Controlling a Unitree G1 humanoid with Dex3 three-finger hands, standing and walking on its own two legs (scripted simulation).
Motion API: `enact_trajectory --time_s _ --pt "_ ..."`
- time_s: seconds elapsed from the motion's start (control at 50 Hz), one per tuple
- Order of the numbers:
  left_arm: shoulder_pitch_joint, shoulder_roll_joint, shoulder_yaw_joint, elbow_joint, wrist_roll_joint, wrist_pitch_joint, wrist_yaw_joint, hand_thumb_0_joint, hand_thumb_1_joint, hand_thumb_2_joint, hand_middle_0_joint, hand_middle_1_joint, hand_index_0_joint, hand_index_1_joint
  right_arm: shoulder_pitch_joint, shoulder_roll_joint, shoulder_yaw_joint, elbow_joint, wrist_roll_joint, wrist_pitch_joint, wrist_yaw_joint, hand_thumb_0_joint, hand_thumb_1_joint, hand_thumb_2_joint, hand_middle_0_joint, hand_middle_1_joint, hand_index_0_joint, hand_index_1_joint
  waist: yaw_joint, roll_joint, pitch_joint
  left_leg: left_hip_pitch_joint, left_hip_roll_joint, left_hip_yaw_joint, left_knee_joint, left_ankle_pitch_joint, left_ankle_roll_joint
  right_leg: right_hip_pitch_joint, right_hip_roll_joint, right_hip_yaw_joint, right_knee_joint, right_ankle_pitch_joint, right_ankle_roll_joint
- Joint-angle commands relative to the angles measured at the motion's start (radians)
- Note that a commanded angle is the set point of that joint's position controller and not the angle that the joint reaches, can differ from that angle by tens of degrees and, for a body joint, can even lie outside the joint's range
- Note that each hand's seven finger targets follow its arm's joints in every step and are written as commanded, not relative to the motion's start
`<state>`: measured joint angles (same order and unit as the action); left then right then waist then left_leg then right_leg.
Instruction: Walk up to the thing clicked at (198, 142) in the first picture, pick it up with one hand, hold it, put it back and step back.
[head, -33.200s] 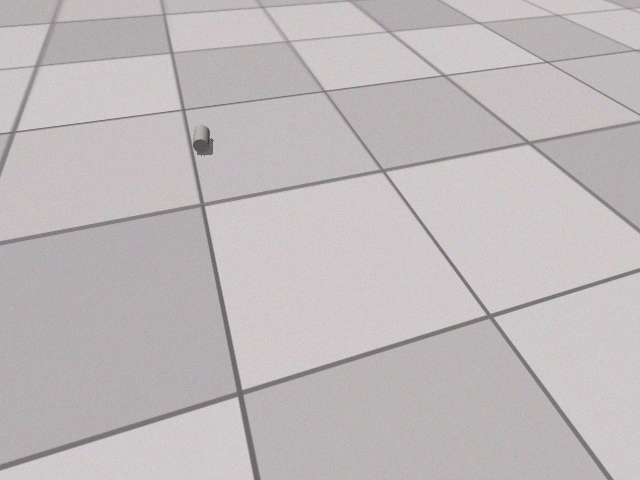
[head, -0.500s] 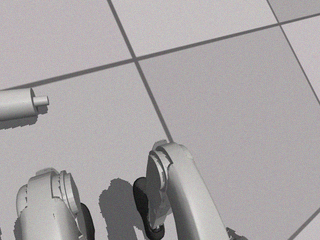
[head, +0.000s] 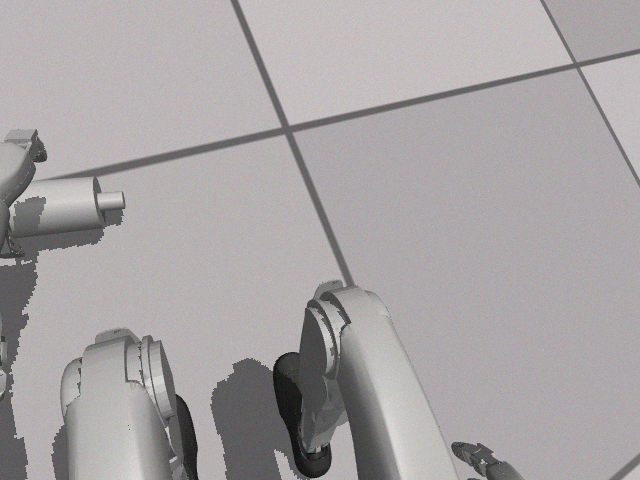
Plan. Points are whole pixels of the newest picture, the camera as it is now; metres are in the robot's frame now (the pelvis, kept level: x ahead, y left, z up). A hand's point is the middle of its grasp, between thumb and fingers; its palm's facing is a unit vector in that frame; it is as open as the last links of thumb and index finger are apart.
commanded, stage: home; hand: left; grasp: from above
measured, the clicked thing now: (59, 206) +0.55 +0.25 -0.32
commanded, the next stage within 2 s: none
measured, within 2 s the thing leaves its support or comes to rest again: neither
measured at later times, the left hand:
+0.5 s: hand out of the picture +0.47 +0.27 -0.07, palm faces -0.37 -0.44 -0.82, open 9.4 cm
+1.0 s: hand out of the picture +0.31 +0.22 +0.14, palm faces +0.02 -0.94 -0.35, open 7.3 cm
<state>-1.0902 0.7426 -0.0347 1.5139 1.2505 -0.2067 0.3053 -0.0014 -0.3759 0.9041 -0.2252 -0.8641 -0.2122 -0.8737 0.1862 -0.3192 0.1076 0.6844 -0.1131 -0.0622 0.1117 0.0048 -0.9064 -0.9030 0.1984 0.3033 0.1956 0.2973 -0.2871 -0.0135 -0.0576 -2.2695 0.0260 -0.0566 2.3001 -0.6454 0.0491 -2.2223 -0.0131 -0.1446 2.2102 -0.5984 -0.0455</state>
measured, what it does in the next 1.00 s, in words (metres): rises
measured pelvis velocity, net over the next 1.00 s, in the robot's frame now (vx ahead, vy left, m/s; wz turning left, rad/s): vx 0.04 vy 0.00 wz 0.09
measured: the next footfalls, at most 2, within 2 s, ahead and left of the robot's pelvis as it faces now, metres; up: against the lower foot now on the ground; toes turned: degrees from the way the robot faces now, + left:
none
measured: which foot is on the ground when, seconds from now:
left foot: down 0.00-1.00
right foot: down 0.00-1.00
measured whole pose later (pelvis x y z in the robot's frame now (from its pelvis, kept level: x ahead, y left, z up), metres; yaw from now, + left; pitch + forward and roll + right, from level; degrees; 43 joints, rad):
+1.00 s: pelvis +0.04 +0.00 +0.25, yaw +5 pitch +25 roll -3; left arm -0.07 0.30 0.02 0.41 0.08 0.24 0.09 0.01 0.90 0.92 -0.22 -0.32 -0.21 -0.32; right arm 0.11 -0.23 0.04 0.57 0.04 -0.08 -0.07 0.01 -0.90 -0.90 0.20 0.30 0.20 0.30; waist -0.07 0.02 -0.20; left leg -1.36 0.00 -0.04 1.52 -0.60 0.02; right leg -1.33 0.01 -0.09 1.46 -0.57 -0.03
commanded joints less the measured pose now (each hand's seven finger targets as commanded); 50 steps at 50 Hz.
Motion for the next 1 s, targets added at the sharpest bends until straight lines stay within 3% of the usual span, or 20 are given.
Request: enact_trajectory --time_s 0.0,0.04,0.08,0.12,0.16,0.2,0.24,0.28,0.32,0.36,0.42,0.44,0.48,0.5,0.54,0.58,0.64,0.68,0.82,0.98 --pt "-0.484 0.294 0.077 -0.160 0.032 -0.007 0.115 0.000 -0.322 0.921 -0.249 -0.803 -0.222 -0.807 0.238 -0.236 -0.066 0.006 -0.017 -0.039 -0.008 0.000 -0.884 -0.894 0.199 0.299 0.199 0.299 -0.044 0.368 -0.667 0.483 -0.038 0.001 -0.205 0.065 -0.016 0.299 0.051 0.010 -0.191 0.075 -0.003" --pt "-0.476 0.294 0.093 -0.184 0.022 0.007 0.133 0.000 -0.199 0.935 -0.251 -0.677 -0.225 -0.700 0.248 -0.232 -0.064 -0.002 -0.025 -0.044 -0.003 0.000 -0.884 -0.895 0.199 0.299 0.199 0.299 -0.041 0.425 -0.743 0.546 -0.033 -0.009 -0.216 0.108 -0.025 0.314 0.053 -0.007 -0.165 0.124 -0.007" --pt "-0.464 0.327 0.124 -0.218 0.007 0.031 0.141 0.000 -0.135 0.939 -0.249 -0.660 -0.224 -0.682 0.260 -0.243 -0.071 -0.004 -0.027 -0.044 0.000 0.000 -0.885 -0.895 0.199 0.299 0.199 0.299 -0.024 0.464 -0.813 0.596 -0.032 -0.007 -0.211 0.166 -0.027 0.323 0.046 -0.007 -0.153 0.179 -0.007" --pt "-0.433 0.309 0.127 -0.214 -0.028 0.060 0.127 0.000 -0.046 0.930 -0.243 -0.624 -0.221 -0.644 0.278 -0.241 -0.079 -0.001 -0.030 -0.046 0.012 0.000 -0.886 -0.895 0.199 0.299 0.199 0.299 -0.028 0.466 -0.828 0.605 -0.028 -0.001 -0.200 0.203 -0.024 0.350 0.045 -0.006 -0.154 0.214 -0.006" --pt "-0.381 0.340 0.164 -0.296 -0.069 0.083 0.109 0.000 0.033 0.963 -0.248 -0.627 -0.227 -0.646 0.298 -0.243 -0.095 -0.005 -0.014 -0.036 0.015 0.000 -0.886 -0.895 0.199 0.299 0.199 0.299 0.012 0.489 -0.901 0.627 -0.029 -0.004 -0.232 0.232 -0.026 0.402 0.043 -0.005 -0.165 0.233 -0.008" --pt "-0.329 0.302 0.162 -0.350 -0.134 0.107 0.069 0.000 0.122 0.952 -0.242 -0.589 -0.223 -0.606 0.298 -0.233 -0.114 -0.006 0.000 -0.024 0.023 0.000 -0.888 -0.896 0.199 0.299 0.199 0.299 0.037 0.484 -0.936 0.667 -0.025 -0.007 -0.256 0.267 -0.027 0.419 0.046 -0.001 -0.182 0.246 -0.009" --pt "-0.240 0.249 0.151 -0.351 -0.195 0.130 0.013 0.000 0.204 0.888 -0.224 -0.510 -0.209 -0.524 0.315 -0.221 -0.122 -0.007 0.015 -0.011 0.034 0.000 -0.891 -0.897 0.199 0.299 0.199 0.299 0.031 0.425 -0.884 0.631 -0.028 -0.002 -0.261 0.276 -0.017 0.465 0.049 0.007 -0.214 0.252 -0.003" --pt "-0.186 0.308 0.227 -0.437 -0.258 0.142 -0.031 0.000 0.301 0.887 -0.220 -0.478 -0.207 -0.490 0.313 -0.236 -0.149 -0.027 0.031 0.003 0.033 0.000 -0.892 -0.897 0.200 0.299 0.199 0.299 0.065 0.388 -0.898 0.609 -0.032 -0.003 -0.295 0.256 -0.012 0.515 0.046 0.020 -0.239 0.247 -0.002" --pt "-0.058 0.168 0.178 -0.497 -0.327 0.158 -0.099 0.000 0.413 0.895 -0.217 -0.450 -0.207 -0.460 0.291 -0.223 -0.167 -0.051 0.047 0.018 0.035 0.000 -0.894 -0.898 0.200 0.299 0.199 0.299 0.089 0.358 -0.875 0.647 -0.026 -0.023 -0.360 0.235 -0.018 0.501 0.046 0.022 -0.271 0.210 -0.003" --pt "0.021 0.113 0.159 -0.642 -0.424 0.171 -0.152 0.000 0.560 0.882 -0.208 -0.392 -0.202 -0.399 0.262 -0.211 -0.178 -0.081 0.070 0.030 0.029 0.000 -0.896 -0.898 0.200 0.300 0.200 0.300 0.111 0.342 -0.880 0.700 -0.023 -0.038 -0.411 0.235 -0.019 0.511 0.045 0.030 -0.316 0.199 -0.002" --pt "0.161 0.092 0.180 -0.787 -0.536 0.198 -0.206 0.000 0.728 0.931 -0.214 -0.379 -0.209 -0.384 0.255 -0.193 -0.191 -0.084 0.087 0.053 0.013 0.000 -0.897 -0.899 0.200 0.300 0.200 0.300 0.119 0.248 -0.828 0.691 -0.018 -0.035 -0.464 0.235 -0.014 0.601 0.048 0.046 -0.385 0.220 0.003" --pt "0.192 0.002 0.128 -0.822 -0.581 0.205 -0.226 0.000 0.795 0.951 -0.217 -0.375 -0.212 -0.379 0.230 -0.175 -0.187 -0.099 0.092 0.055 0.009 0.000 -0.897 -0.899 0.200 0.300 0.200 0.300 0.111 0.222 -0.801 0.706 -0.017 -0.040 -0.483 0.238 -0.014 0.612 0.047 0.049 -0.407 0.223 0.004" --pt "0.224 -0.094 0.071 -0.893 -0.658 0.217 -0.252 0.000 0.906 0.925 -0.206 -0.318 -0.205 -0.319 0.203 -0.150 -0.183 -0.104 0.101 0.050 -0.010 0.000 -0.899 -0.900 0.200 0.300 0.200 0.300 0.108 0.192 -0.736 0.723 -0.015 -0.044 -0.525 0.170 -0.009 0.624 0.046 0.057 -0.466 0.178 0.004" --pt "0.261 0.000 0.156 -0.933 -0.683 0.219 -0.244 0.000 0.901 0.905 -0.201 -0.303 -0.201 -0.303 0.197 -0.160 -0.190 -0.110 0.107 0.049 -0.021 0.000 -0.899 -0.900 0.200 0.300 0.200 0.300 0.134 0.179 -0.730 0.728 -0.013 -0.043 -0.554 0.142 -0.008 0.664 0.043 0.063 -0.487 0.157 0.005" --pt "0.269 -0.053 0.121 -1.018 -0.722 0.221 -0.243 0.000 0.900 0.901 -0.200 -0.299 -0.200 -0.300 0.162 -0.139 -0.189 -0.123 0.112 0.045 -0.035 0.000 -0.899 -0.900 0.200 0.300 0.200 0.300 0.152 0.198 -0.761 0.776 -0.015 -0.028 -0.590 0.121 -0.009 0.716 0.042 0.077 -0.527 0.146 0.006" --pt "0.348 -0.130 0.097 -1.021 -0.769 0.234 -0.237 0.000 0.902 0.906 -0.201 -0.303 -0.201 -0.303 0.129 -0.132 -0.184 -0.129 0.123 0.033 -0.051 0.000 -0.899 -0.900 0.200 0.300 0.200 0.300 0.147 0.191 -0.696 0.836 -0.015 -0.042 -0.646 0.124 -0.015 0.713 0.037 0.078 -0.565 0.144 0.004" --pt "0.411 -0.122 0.137 -1.077 -0.823 0.255 -0.207 0.000 0.905 0.914 -0.203 -0.308 -0.203 -0.309 0.102 -0.127 -0.181 -0.143 0.136 0.016 -0.083 0.000 -0.898 -0.900 0.200 0.300 0.200 0.300 0.171 0.181 -0.682 0.902 -0.021 -0.032 -0.718 0.094 -0.014 0.794 0.035 0.089 -0.642 0.126 0.006" --pt "0.496 -0.199 0.098 -1.074 -0.871 0.280 -0.206 0.000 0.921 0.954 -0.213 -0.336 -0.211 -0.338 0.069 -0.116 -0.177 -0.148 0.141 0.003 -0.098 0.000 -0.898 -0.900 0.200 0.300 0.200 0.300 0.165 0.159 -0.640 0.944 -0.021 -0.032 -0.770 0.093 -0.017 0.825 0.034 0.092 -0.689 0.119 0.007" --pt "0.699 -0.256 0.112 -1.212 -1.081 0.350 -0.195 0.000 0.913 0.933 -0.207 -0.322 -0.206 -0.323 -0.019 -0.093 -0.155 -0.195 0.152 -0.040 -0.161 0.000 -0.899 -0.900 0.200 0.300 0.200 0.300 0.185 0.127 -0.560 1.096 -0.025 -0.044 -0.945 0.023 -0.014 0.993 0.036 0.111 -0.861 0.064 0.015" --pt "0.937 -0.335 0.115 -1.352 -1.229 0.433 -0.189 0.000 0.900 0.900 -0.200 -0.300 -0.200 -0.300 -0.012 -0.053 -0.123 -0.229 0.160 -0.071 -0.218 0.000 -0.901 -0.899 0.200 0.299 0.200 0.299 0.192 0.090 -0.491 1.292 -0.029 -0.008 -1.102 0.182 -0.012 1.258 0.039 0.125 -1.070 0.183 0.017"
